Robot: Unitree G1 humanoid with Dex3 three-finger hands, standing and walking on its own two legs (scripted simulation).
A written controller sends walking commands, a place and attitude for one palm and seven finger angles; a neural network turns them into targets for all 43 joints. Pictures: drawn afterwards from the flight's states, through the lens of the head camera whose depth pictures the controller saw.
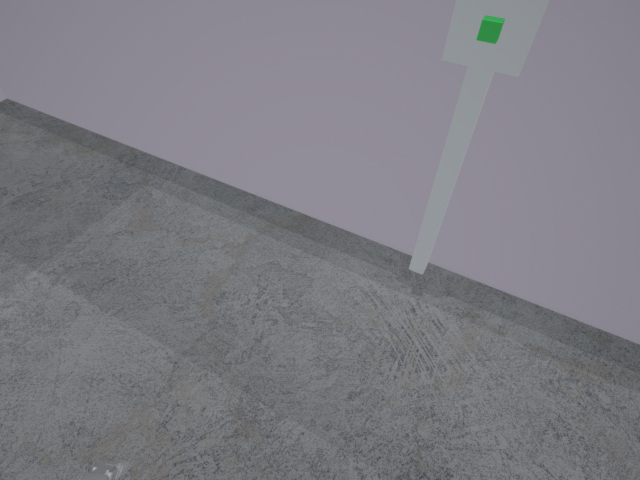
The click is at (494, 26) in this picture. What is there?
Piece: button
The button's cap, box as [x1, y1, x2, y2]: [477, 15, 504, 43]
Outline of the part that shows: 485,15 482,20 477,39 495,43 504,19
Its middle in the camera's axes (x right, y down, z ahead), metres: +0.37 -0.45 +0.83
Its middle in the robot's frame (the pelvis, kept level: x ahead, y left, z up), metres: +0.96 -0.32 +0.16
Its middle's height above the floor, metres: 0.93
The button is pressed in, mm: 0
